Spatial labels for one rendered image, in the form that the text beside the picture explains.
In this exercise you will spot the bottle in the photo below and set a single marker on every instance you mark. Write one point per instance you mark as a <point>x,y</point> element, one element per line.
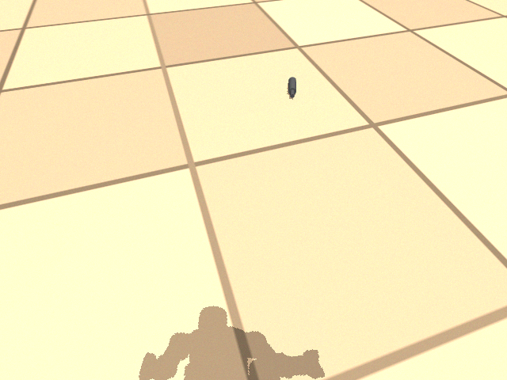
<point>292,86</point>

